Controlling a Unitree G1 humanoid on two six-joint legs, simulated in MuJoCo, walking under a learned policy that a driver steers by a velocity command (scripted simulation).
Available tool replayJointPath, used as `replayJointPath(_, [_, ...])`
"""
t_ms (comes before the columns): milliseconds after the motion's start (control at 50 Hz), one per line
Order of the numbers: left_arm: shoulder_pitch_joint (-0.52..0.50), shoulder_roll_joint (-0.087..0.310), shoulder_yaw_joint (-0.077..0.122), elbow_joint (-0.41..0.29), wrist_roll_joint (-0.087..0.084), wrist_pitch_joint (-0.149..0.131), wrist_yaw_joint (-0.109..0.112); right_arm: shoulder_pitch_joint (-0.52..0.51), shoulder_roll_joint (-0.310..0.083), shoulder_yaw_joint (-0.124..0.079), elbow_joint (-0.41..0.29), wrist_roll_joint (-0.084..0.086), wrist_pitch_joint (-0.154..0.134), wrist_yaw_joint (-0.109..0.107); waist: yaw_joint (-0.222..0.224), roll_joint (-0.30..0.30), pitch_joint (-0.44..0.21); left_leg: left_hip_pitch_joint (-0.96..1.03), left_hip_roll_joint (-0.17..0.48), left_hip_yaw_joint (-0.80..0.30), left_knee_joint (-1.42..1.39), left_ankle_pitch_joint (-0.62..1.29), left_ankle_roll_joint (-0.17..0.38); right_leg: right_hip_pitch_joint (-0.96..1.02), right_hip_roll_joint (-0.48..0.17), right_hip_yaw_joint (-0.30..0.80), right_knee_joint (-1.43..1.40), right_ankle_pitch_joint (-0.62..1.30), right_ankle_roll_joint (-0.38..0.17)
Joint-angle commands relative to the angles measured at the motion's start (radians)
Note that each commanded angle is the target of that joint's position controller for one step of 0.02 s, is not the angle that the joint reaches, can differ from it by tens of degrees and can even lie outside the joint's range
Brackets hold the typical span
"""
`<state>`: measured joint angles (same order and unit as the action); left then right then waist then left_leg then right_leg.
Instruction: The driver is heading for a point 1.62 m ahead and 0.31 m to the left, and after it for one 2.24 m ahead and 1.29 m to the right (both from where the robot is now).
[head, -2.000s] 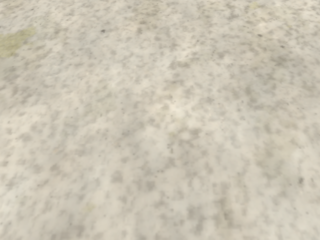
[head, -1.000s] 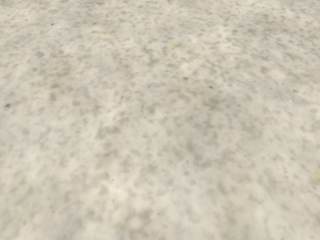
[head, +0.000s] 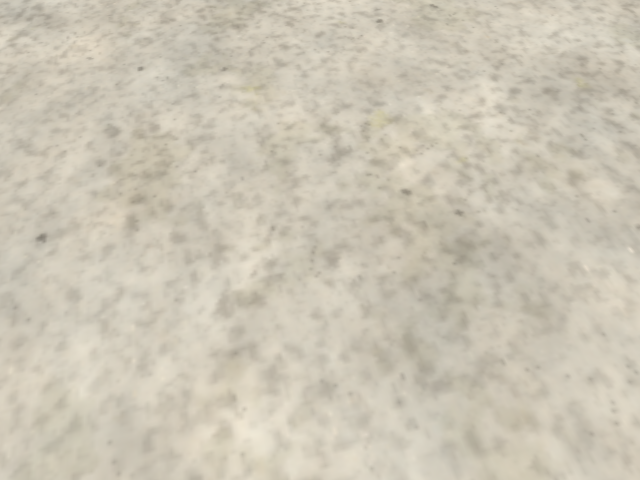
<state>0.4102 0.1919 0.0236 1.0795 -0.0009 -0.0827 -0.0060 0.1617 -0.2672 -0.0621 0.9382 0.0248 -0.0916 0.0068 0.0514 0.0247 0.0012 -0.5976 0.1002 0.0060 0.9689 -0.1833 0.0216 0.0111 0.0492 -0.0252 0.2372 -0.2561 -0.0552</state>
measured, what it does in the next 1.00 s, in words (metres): walks ahead: left foot, then right foot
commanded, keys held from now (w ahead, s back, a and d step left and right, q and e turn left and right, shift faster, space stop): w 0.76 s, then w+q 0.24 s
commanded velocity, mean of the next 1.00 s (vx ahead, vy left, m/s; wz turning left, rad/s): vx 0.49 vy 0.00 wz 0.05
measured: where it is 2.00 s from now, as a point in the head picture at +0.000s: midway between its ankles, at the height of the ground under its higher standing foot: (293, 259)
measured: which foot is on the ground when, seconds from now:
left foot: up 0.00-0.20, down 0.22-0.80, up 0.82-1.00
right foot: down 0.00-0.22, up 0.24-0.78, down 0.80-1.00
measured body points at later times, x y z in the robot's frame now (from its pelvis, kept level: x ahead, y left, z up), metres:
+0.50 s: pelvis +0.27 +0.08 +0.00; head +0.29 +0.08 +0.45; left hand +0.40 +0.35 -0.12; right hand +0.29 -0.19 -0.14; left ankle +0.27 +0.15 -0.75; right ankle +0.38 -0.10 -0.67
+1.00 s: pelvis +0.57 +0.01 +0.00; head +0.59 +0.00 +0.45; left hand +0.62 +0.28 -0.13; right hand +0.66 -0.26 -0.14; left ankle +0.56 +0.17 -0.66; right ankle +0.59 -0.08 -0.75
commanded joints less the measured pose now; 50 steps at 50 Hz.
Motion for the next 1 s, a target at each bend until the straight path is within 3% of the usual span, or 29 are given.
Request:
replayJointPath(20, [-0.003,0.18,0.026,-0.047,0.003,-0.003,0.023,-0.161,0.002,0.013,-0.103,-0.005,-0.005,0.007,0.007,-0.086,0.13,-0.084,-0.007,0.018,-0.227,0.131,-0.028,-0.085,-0.234,0.142,-0.145,0.269,-0.14])
replayJointPath(100, [0.051,0.192,0.035,-0.025,-0.017,-0.005,0.026,-0.255,-0.026,0.017,-0.143,0.004,-0.002,0.021,0.014,-0.103,0.156,0.001,-0.034,0.019,-0.381,0.22,-0.007,-0.069,-0.268,0.112,-0.165,0.264,-0.131])
replayJointPath(160, [0.034,0.204,0.046,-0.025,-0.018,0.005,0.026,-0.233,-0.067,0.003,-0.154,0.005,-0.008,0.032,-0.034,-0.101,0.118,0.056,-0.053,0.012,-0.432,0.171,0.04,0.046,-0.305,0.09,-0.073,0.461,-0.101])
replayJointPath(180, [0.02,0.217,0.051,-0.03,-0.014,0.011,0.026,-0.178,-0.092,-0.01,-0.143,0.004,-0.008,0.032,-0.07,-0.119,0.066,0.145,-0.081,0.032,-0.425,0.142,0.057,0.068,-0.304,0.077,0.006,0.637,-0.09])
replayJointPath(200, [0.004,0.217,0.051,-0.036,-0.008,0.02,0.025,-0.054,-0.124,-0.03,-0.108,0.004,-0.006,0.029,-0.137,-0.127,-0.015,0.304,-0.115,0.055,-0.419,0.116,0.08,0.055,-0.277,0.05,0.162,0.791,-0.07])
replayJointPath(220, [-0.002,0.198,0.042,-0.046,0.001,0.027,0.024,0.12,-0.164,-0.053,-0.056,0.007,-0.001,0.022,-0.214,-0.116,-0.117,0.545,-0.104,0.038,-0.412,0.1,0.11,-0.052,-0.228,0.019,0.385,0.768,-0.039])
replayJointPath(240, [0.09,0.103,0.014,-0.067,0.011,0.021,0.015,0.265,-0.252,-0.073,-0.027,-0.018,0.001,0.015,-0.194,0.071,-0.276,0.925,0.145,-0.327,-0.431,-0.048,0.229,-0.4,-0.113,-0.015,0.77,0.397,0.011])
replayJointPath(260, [0.139,0.025,-0.011,-0.055,-0.002,-0.004,0.007,0.301,-0.237,-0.062,-0.013,-0.018,0.001,0.025,-0.167,0.239,-0.394,1.031,0.291,-0.758,-0.648,-0.276,0.317,-0.596,0.025,0.101,1.014,-0.306,0.028])
replayJointPath(280, [0.027,0.137,0.018,-0.08,-0.035,-0.027,0.002,0.225,-0.16,-0.038,-0.018,-0.011,-0.008,0.028,-0.167,0.165,-0.246,0.913,0.253,-0.721,-0.712,-0.348,0.26,-0.699,-0.033,0.164,1.121,-0.287,0.002])
replayJointPath(300, [-0.06,0.179,0.029,-0.112,-0.051,-0.041,0.004,0.115,-0.128,-0.026,-0.041,-0.009,-0.014,0.028,-0.136,0.111,-0.109,0.75,0.229,-0.574,-0.735,-0.28,0.224,-0.732,-0.088,0.13,1.111,-0.186,-0.016])
replayJointPath(320, [-0.1,0.185,0.034,-0.118,-0.042,-0.044,0.013,0.035,-0.103,-0.017,-0.056,-0.018,-0.02,0.03,-0.103,0.034,-0.051,0.597,0.196,-0.453,-0.761,-0.154,0.207,-0.681,-0.139,0.112,1.059,-0.089,-0.019])
replayJointPath(340, [-0.095,0.172,0.041,-0.115,-0.028,-0.036,0.018,-0.006,-0.077,-0.01,-0.06,-0.03,-0.026,0.035,-0.065,0.031,-0.02,0.487,0.157,-0.354,-0.785,-0.054,0.193,-0.618,-0.175,0.11,1.005,-0.031,-0.018])
replayJointPath(380, [-0.053,0.126,0.04,-0.104,-0.023,-0.01,0.02,-0.01,-0.05,-0.001,-0.047,-0.034,-0.029,0.039,-0.025,0.054,-0.018,0.397,0.115,-0.26,-0.83,0.002,0.193,-0.537,-0.201,0.11,0.941,0.0,-0.012])
replayJointPath(440, [-0.135,0.131,0.046,-0.137,-0.014,0.009,0.026,0.052,-0.093,-0.007,-0.02,-0.032,-0.031,0.021,-0.027,0.033,0.037,0.368,0.11,-0.197,-0.881,0.05,0.216,-0.62,-0.217,0.093,0.823,0.079,0.018])
replayJointPath(500, [-0.255,0.135,0.051,-0.179,-0.002,0.005,0.022,0.119,-0.112,-0.009,-0.001,-0.03,-0.023,-0.001,-0.056,0.016,0.06,0.428,0.106,-0.161,-0.892,0.106,0.207,-0.718,-0.213,0.087,0.642,0.242,0.046])
replayJointPath(580, [-0.398,0.11,0.039,-0.219,-0.008,-0.008,0.006,0.193,-0.122,-0.008,0.021,-0.019,-0.015,-0.014,-0.102,0.018,0.074,0.461,0.074,-0.083,-0.891,0.141,0.175,-0.669,-0.166,0.038,0.416,0.4,0.052])
replayJointPath(680, [-0.525,0.112,0.026,-0.274,-0.018,-0.019,-0.023,0.28,-0.129,-0.015,0.064,-0.012,0.011,-0.018,-0.133,0.015,0.105,0.644,0.135,-0.079,-0.822,0.208,0.172,-0.711,-0.142,0.037,0.292,0.329,0.03])
replayJointPath(740, [-0.485,0.151,0.037,-0.279,-0.022,-0.028,-0.036,0.26,-0.15,-0.026,0.063,-0.01,0.027,-0.022,-0.086,0.047,0.065,0.716,0.165,-0.082,-0.724,0.418,0.149,-0.614,-0.108,0.016,0.253,0.209,-0.008])
replayJointPath(760, [-0.409,0.179,0.051,-0.261,-0.021,-0.03,-0.035,0.239,-0.159,-0.029,0.056,-0.011,0.032,-0.022,-0.04,0.067,0.013,0.714,0.151,-0.066,-0.635,0.601,0.135,-0.49,-0.072,-0.014,0.246,0.184,-0.027])
replayJointPath(780, [-0.247,0.223,0.076,-0.211,-0.019,-0.031,-0.029,0.229,-0.137,-0.02,0.049,-0.014,0.037,-0.02,0.037,0.057,-0.083,0.652,0.098,-0.04,-0.45,0.692,0.11,-0.259,-0.051,-0.025,0.231,0.204,-0.057])
replayJointPath(800, [-0.045,0.297,0.099,-0.17,-0.003,-0.031,-0.018,0.231,-0.102,-0.001,0.023,-0.028,0.035,-0.018,0.104,-0.018,-0.239,0.431,0.038,-0.01,-0.151,0.463,0.078,0.081,-0.216,0.154,0.275,0.216,-0.123])
replayJointPath(820, [0.038,0.366,0.114,-0.142,-0.001,-0.023,-0.018,0.364,0.044,0.04,0.02,-0.024,0.013,-0.005,0.041,-0.286,-0.389,0.012,-0.156,0.002,0.217,-0.24,0.005,0.445,-0.468,0.628,0.181,0.04,-0.284])
replayJointPath(840, [0.028,0.261,0.085,-0.146,-0.006,-0.022,-0.016,0.305,-0.058,0.017,0.034,0.005,-0.009,-0.005,0.08,-0.21,-0.379,-0.092,-0.134,-0.151,0.351,-0.389,0.02,0.415,-0.462,0.72,0.086,-0.064,-0.262])
replayJointPath(860, [-0.067,0.217,0.07,-0.162,-0.006,-0.027,-0.01,0.204,-0.127,-0.005,-0.001,0.032,-0.022,-0.006,0.067,-0.177,-0.215,-0.158,-0.081,-0.145,0.372,-0.315,0.036,0.274,-0.431,0.549,0.064,-0.026,-0.205])
replayJointPath(880, [-0.153,0.186,0.06,-0.18,-0.001,-0.031,-0.009,0.153,-0.128,-0.008,-0.012,0.032,-0.023,-0.014,0.033,-0.106,-0.135,-0.123,-0.023,-0.117,0.33,-0.217,0.037,0.122,-0.395,0.417,0.033,0.053,-0.173])
replayJointPath(900, [-0.205,0.15,0.051,-0.182,0.004,-0.036,-0.012,0.128,-0.115,-0.015,-0.013,0.019,-0.015,-0.021,0.006,-0.082,-0.066,-0.084,0.006,-0.111,0.269,-0.157,0.033,-0.002,-0.358,0.32,-0.008,0.112,-0.15])
replayJointPath(920, [-0.23,0.128,0.044,-0.178,0.014,-0.042,-0.013,0.154,-0.094,-0.02,-0.007,0.014,0.0,-0.023,-0.03,-0.105,-0.045,-0.019,0.033,-0.119,0.233,-0.113,0.034,-0.079,-0.328,0.242,-0.041,0.141,-0.13])
replayJointPath(960, [-0.23,0.127,0.046,-0.162,0.017,-0.045,-0.014,0.184,-0.04,-0.018,-0.001,0.015,0.028,-0.02,-0.056,-0.108,-0.014,0.024,0.044,-0.114,0.197,-0.086,0.031,-0.156,-0.307,0.152,-0.089,0.188,-0.129])
replayJointPath(1000, [-0.218,0.156,0.054,-0.149,0.019,-0.048,-0.005,0.149,-0.033,-0.021,-0.025,0.011,0.045,-0.02,-0.065,-0.092,0.02,-0.029,0.05,-0.118,0.153,-0.025,0.022,-0.177,-0.309,0.082,-0.116,0.251,-0.135])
